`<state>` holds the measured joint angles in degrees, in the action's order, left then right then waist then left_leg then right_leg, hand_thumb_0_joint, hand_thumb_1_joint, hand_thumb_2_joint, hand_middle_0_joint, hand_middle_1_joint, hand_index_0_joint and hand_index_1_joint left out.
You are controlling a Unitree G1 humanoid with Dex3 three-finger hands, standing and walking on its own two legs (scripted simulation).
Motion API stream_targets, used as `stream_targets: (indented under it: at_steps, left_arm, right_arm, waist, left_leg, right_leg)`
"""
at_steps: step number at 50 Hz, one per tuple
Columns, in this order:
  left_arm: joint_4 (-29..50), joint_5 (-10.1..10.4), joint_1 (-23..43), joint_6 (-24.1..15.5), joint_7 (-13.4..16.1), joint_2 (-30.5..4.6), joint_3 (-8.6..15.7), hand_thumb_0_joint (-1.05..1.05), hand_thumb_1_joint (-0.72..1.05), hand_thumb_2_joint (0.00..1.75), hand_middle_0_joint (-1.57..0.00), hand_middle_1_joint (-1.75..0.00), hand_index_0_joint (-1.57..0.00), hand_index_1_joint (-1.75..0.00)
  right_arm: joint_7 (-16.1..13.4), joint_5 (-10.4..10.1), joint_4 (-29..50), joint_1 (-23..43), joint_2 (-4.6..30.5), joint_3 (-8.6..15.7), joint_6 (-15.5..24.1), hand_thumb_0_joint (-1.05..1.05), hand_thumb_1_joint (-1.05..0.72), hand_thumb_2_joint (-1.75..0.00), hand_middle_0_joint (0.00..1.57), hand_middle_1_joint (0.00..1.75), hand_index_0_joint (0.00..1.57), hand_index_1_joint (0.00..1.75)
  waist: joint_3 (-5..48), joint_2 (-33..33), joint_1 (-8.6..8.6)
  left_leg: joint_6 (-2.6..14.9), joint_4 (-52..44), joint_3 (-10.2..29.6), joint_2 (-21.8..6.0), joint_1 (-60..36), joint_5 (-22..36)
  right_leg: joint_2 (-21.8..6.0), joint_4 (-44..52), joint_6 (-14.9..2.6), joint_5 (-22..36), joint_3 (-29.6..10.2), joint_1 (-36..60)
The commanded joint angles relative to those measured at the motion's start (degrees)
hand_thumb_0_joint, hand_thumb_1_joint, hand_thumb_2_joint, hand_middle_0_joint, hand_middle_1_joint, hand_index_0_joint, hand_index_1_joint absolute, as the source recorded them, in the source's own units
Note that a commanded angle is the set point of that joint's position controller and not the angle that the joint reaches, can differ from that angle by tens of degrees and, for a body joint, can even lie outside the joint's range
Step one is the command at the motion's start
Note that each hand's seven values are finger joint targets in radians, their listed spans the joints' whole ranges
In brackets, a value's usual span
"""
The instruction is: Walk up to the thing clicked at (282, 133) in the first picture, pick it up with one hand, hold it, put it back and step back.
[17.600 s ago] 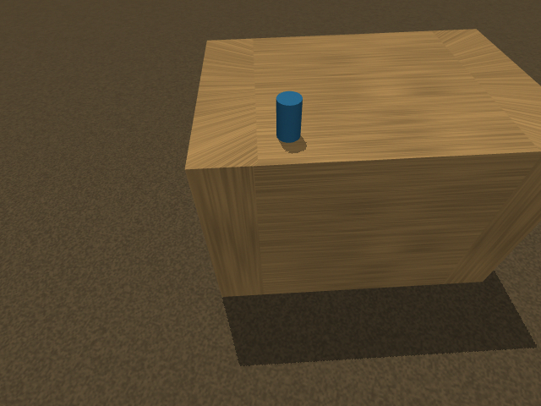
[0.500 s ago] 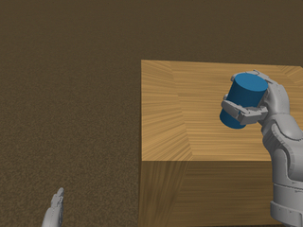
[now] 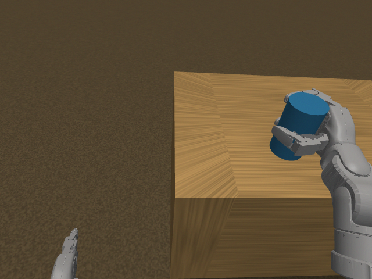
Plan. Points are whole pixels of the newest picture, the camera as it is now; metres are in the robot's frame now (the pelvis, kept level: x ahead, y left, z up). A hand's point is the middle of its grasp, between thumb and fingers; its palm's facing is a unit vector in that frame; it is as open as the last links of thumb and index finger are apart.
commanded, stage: hold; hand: right
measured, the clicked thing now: (296, 127) +0.33 -0.17 +0.21
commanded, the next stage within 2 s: crouch in 0.40 s
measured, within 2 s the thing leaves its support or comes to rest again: neither
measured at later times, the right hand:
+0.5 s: hand (297, 123) +0.34 -0.17 +0.22, palm faces +0.13 +0.99 -0.02, open 9.2 cm
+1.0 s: hand (280, 129) +0.39 -0.18 +0.16, palm faces +0.16 +0.99 +0.00, open 9.2 cm
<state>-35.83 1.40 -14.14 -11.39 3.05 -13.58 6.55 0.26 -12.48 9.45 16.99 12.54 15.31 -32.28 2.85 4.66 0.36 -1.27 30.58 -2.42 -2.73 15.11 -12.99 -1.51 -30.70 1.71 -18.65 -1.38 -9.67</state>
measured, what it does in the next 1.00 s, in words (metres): stands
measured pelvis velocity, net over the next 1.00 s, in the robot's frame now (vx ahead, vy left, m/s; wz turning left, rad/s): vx -0.01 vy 0.00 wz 0.01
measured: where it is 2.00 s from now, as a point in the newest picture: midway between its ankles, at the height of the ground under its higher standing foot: outside the picture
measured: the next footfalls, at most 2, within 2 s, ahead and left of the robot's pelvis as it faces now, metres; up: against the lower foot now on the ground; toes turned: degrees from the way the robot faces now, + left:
none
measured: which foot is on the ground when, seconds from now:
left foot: down 0.00-1.00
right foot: down 0.00-1.00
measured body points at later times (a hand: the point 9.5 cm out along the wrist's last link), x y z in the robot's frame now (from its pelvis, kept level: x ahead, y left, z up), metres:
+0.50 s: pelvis +0.00 +0.00 +0.00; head -0.03 +0.03 +0.45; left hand +0.17 +0.26 -0.08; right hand +0.32 -0.22 +0.23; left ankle +0.04 +0.13 -0.73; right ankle -0.02 -0.14 -0.73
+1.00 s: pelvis -0.01 +0.00 +0.00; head -0.01 +0.02 +0.45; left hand +0.14 +0.27 -0.08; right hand +0.38 -0.23 +0.16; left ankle +0.04 +0.13 -0.73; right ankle -0.02 -0.14 -0.73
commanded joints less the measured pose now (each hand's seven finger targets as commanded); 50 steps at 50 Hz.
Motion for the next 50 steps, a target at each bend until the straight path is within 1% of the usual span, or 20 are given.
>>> stream_targets:
  at_steps: [1,4,6,8,16,20,24,26,30,32,35,38,39,41,42,46,47,48,49,50]
  left_arm:
    - [8.98,0.01,6.68,-3.10,0.37,-7.04,2.67,0.00,-0.55,0.05,-0.04,-0.05,-0.04,-0.05]
    - [8.39,0.25,6.58,-3.03,0.33,-7.38,3.23,0.00,-0.55,0.05,-0.05,-0.05,-0.04,-0.05]
    - [7.78,0.17,6.67,-3.02,-0.22,-5.38,1.00,0.00,-0.54,0.05,-0.04,-0.05,-0.04,-0.05]
    - [10.17,0.11,8.32,-3.08,0.06,-7.45,2.91,0.00,-0.55,0.05,-0.05,-0.05,-0.04,-0.05]
    - [7.64,0.07,7.46,-3.00,0.14,-6.07,2.04,0.00,-0.54,0.05,-0.05,-0.05,-0.04,-0.05]
    - [9.55,0.24,7.51,-2.80,-0.08,-5.97,1.44,0.00,-0.55,0.05,-0.05,-0.05,-0.04,-0.05]
    - [10.65,0.05,7.73,-2.83,0.23,-7.68,3.01,0.00,-0.55,0.05,-0.05,-0.05,-0.05,-0.05]
    - [9.15,0.19,7.07,-2.93,-0.06,-5.37,0.74,0.00,-0.53,0.05,-0.04,-0.05,-0.05,-0.05]
    - [10.23,0.03,6.83,-3.21,-0.07,-6.91,2.40,0.00,-0.53,0.04,-0.04,-0.05,-0.05,-0.05]
    - [9.78,0.09,7.02,-3.41,-0.43,-5.11,0.62,0.00,-0.53,0.05,-0.04,-0.05,-0.05,-0.05]
    - [10.04,-0.18,6.64,-3.80,-0.31,-7.69,2.78,0.00,-0.54,0.05,-0.05,-0.05,-0.05,-0.05]
    - [9.14,0.00,7.59,-4.87,-0.51,-5.78,1.20,0.00,-0.54,0.05,-0.04,-0.05,-0.05,-0.05]
    - [4.92,-0.24,5.12,-4.54,-0.51,-6.28,2.38,0.00,-0.54,0.05,-0.05,-0.05,-0.04,-0.05]
    - [10.26,-0.36,8.69,-5.80,-0.43,-6.92,2.07,0.00,-0.54,0.05,-0.05,-0.05,-0.05,-0.05]
    - [10.04,-0.38,7.96,-6.00,-0.21,-8.09,3.22,0.00,-0.54,0.05,-0.05,-0.05,-0.05,-0.05]
    - [10.01,-0.61,5.84,-6.51,0.25,-7.13,2.20,0.00,-0.54,0.05,-0.05,-0.05,-0.05,-0.05]
    - [8.19,-0.79,4.84,-6.29,0.53,-7.46,2.37,0.00,-0.54,0.05,-0.05,-0.05,-0.05,-0.05]
    - [9.15,-0.75,5.98,-6.33,0.23,-5.10,-0.21,0.00,-0.54,0.06,-0.05,-0.05,-0.05,-0.05]
    - [7.72,-0.73,5.40,-6.12,0.46,-6.88,1.64,0.00,-0.55,0.06,-0.05,-0.05,-0.05,-0.05]
    - [7.58,-0.94,6.31,-5.92,0.31,-5.71,0.74,0.00,-0.55,0.06,-0.05,-0.05,-0.05,-0.05]
  right_arm:
    - [-0.22,-0.09,13.97,22.84,11.53,4.54,4.90,0.00,-0.27,-1.30,1.30,1.42,1.34,1.42]
    - [0.16,-0.23,12.00,21.46,9.55,2.87,4.55,0.00,-0.29,-1.29,1.30,1.42,1.34,1.42]
    - [0.42,-0.06,10.91,21.56,10.15,3.16,4.69,0.00,-0.29,-1.29,1.31,1.42,1.34,1.42]
    - [0.37,-0.09,12.40,22.95,10.73,3.74,4.91,0.00,-0.28,-1.29,1.30,1.41,1.33,1.41]
    - [0.04,-0.22,12.76,22.12,10.76,3.97,4.76,0.00,-0.27,-1.30,1.30,1.42,1.34,1.42]
    - [0.38,-0.16,11.95,21.16,10.50,4.00,4.47,0.00,-0.27,-1.29,1.30,1.42,1.34,1.42]
    - [0.24,0.00,12.70,23.86,10.67,3.65,4.53,0.00,-0.29,-1.29,1.30,1.42,1.33,1.42]
    - [0.39,0.04,12.39,22.76,10.26,3.20,4.24,0.00,-0.28,-1.27,1.29,1.40,1.32,1.40]
    - [0.50,0.04,9.13,22.13,10.39,3.81,4.22,0.00,-0.33,-1.30,1.34,1.44,1.37,1.44]
    - [0.70,0.06,6.14,21.53,9.51,3.54,4.61,0.00,-0.31,-1.29,1.32,1.42,1.35,1.42]
    - [0.66,0.69,3.56,25.49,11.24,4.12,6.45,0.00,-0.30,-1.30,1.32,1.43,1.36,1.43]
    - [0.77,1.08,-2.37,27.42,9.91,3.20,8.93,0.00,-0.29,-1.30,1.33,1.44,1.36,1.44]
    - [0.69,1.23,-3.35,28.15,11.63,4.39,10.37,0.00,-0.29,-1.31,1.33,1.44,1.36,1.44]
    - [0.59,1.86,-3.72,33.50,12.68,3.74,13.72,0.00,-0.31,-1.32,1.34,1.45,1.37,1.45]
    - [0.32,2.10,-7.04,33.38,13.65,4.49,14.96,0.00,-0.30,-1.33,1.35,1.46,1.39,1.46]
    - [-0.08,2.78,-11.78,37.36,14.33,3.51,20.68,0.00,-0.33,-1.33,1.36,1.46,1.39,1.46]
    - [-0.29,2.91,-12.22,38.68,15.87,4.34,21.86,0.00,-0.34,-1.32,1.36,1.46,1.39,1.46]
    - [-0.31,3.12,-17.23,35.94,14.97,4.30,22.70,0.00,-0.32,-1.32,1.36,1.46,1.39,1.46]
    - [-0.33,3.07,-18.06,36.44,16.09,5.03,23.78,0.00,-0.32,-1.33,1.36,1.46,1.39,1.46]
    - [-0.27,3.33,-19.31,37.30,16.15,4.80,25.13,0.00,-0.30,-1.33,1.36,1.47,1.39,1.47]
  waist:
    - [11.03,-3.82,0.33]
    - [9.34,-4.99,-0.30]
    - [8.01,-4.02,0.33]
    - [9.88,-4.71,0.12]
    - [9.77,-4.09,0.81]
    - [11.39,-4.97,0.88]
    - [11.54,-4.99,-0.11]
    - [8.67,-4.17,0.48]
    - [9.30,-5.84,-0.40]
    - [7.31,-6.41,-0.28]
    - [8.39,-6.83,-1.55]
    - [6.23,-7.57,-2.09]
    - [6.51,-6.13,-1.87]
    - [10.50,-6.36,-2.08]
    - [11.73,-6.56,-2.10]
    - [16.76,-4.12,-2.20]
    - [16.85,-3.44,-1.99]
    - [15.21,-5.23,-1.48]
    - [15.29,-4.73,-1.34]
    - [15.37,-3.80,-1.23]
  left_leg:
    - [0.41,-4.27,-2.10,1.77,-5.90,8.95]
    - [0.34,-4.10,-2.44,2.07,-5.24,9.44]
    - [0.39,-4.44,-2.51,2.12,-5.06,7.74]
    - [0.36,-4.75,-2.42,2.03,-5.67,6.91]
    - [0.34,-4.49,-2.35,1.86,-6.03,7.43]
    - [0.36,-3.75,-2.41,1.91,-6.99,11.79]
    - [0.42,-4.18,-2.56,2.06,-6.41,9.80]
    - [0.48,-4.47,-2.57,2.19,-5.46,7.89]
    - [0.18,-4.88,-2.43,2.05,-5.73,7.74]
    - [0.02,-4.80,-2.29,2.04,-5.09,8.36]
    - [0.05,-4.76,-1.98,1.92,-4.21,8.04]
    - [-0.18,-4.83,-1.63,1.92,-1.91,5.91]
    - [0.06,-4.72,-1.51,1.79,-1.74,4.35]
    - [0.01,-4.30,-1.38,1.77,-2.69,3.39]
    - [0.09,-3.78,-1.41,1.90,-3.01,4.27]
    - [0.30,-1.99,-0.61,1.56,-4.34,9.59]
    - [0.34,-1.83,-0.42,1.40,-4.31,10.42]
    - [0.11,-1.81,-0.59,1.48,-4.48,10.54]
    - [0.27,-1.59,-0.50,1.50,-4.12,10.55]
    - [0.24,-1.66,-0.19,1.29,-4.41,10.19]
  right_leg:
    - [2.00,4.34,-1.65,12.22,1.50,0.13]
    - [1.76,4.54,-1.60,12.99,1.19,-0.34]
    - [1.74,5.00,-1.57,11.31,1.14,-1.75]
    - [1.77,5.12,-1.69,10.44,1.23,-1.15]
    - [1.96,4.71,-1.69,10.77,1.40,-1.32]
    - [1.65,3.89,-1.45,15.90,1.31,-0.06]
    - [1.60,4.44,-1.43,13.94,1.20,0.35]
    - [1.52,5.13,-1.42,11.93,1.22,-0.91]
    - [1.79,4.91,-1.85,10.93,1.56,-0.88]
    - [1.83,4.90,-1.96,11.16,1.66,-2.22]
    - [1.73,4.64,-2.11,10.56,1.53,-1.90]
    - [1.66,4.63,-2.52,7.51,1.62,-3.62]
    - [1.65,4.68,-2.45,6.13,1.51,-4.11]
    - [1.62,4.37,-2.48,5.07,1.37,-3.80]
    - [1.47,4.26,-2.38,5.88,1.29,-3.82]
    - [1.62,2.26,-1.95,10.96,1.73,-2.75]
    - [1.65,1.86,-1.89,11.66,1.77,-3.02]
    - [1.73,1.60,-1.99,11.77,1.87,-4.87]
    - [1.61,1.75,-1.85,11.78,1.76,-5.30]
    - [1.82,1.60,-1.81,11.22,2.06,-6.26]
